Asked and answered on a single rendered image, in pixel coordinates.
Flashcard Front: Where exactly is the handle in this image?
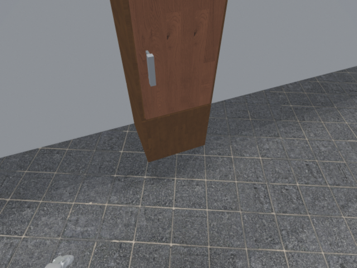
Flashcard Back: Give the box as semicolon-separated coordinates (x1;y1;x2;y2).
146;50;156;87

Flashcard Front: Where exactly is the robot left hand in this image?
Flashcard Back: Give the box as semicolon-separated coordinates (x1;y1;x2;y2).
45;255;74;268

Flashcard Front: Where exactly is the cupboard door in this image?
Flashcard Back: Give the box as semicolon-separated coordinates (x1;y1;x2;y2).
129;0;226;119

